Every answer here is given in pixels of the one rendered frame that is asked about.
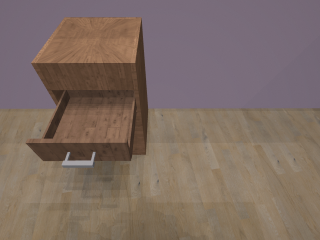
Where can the drawer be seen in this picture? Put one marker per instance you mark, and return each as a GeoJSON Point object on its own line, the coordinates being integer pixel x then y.
{"type": "Point", "coordinates": [87, 121]}

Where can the handle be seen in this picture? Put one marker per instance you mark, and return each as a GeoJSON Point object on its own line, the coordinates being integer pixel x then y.
{"type": "Point", "coordinates": [78, 163]}

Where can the cabinet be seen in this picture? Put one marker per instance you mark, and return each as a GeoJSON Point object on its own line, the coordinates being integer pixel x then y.
{"type": "Point", "coordinates": [98, 53]}

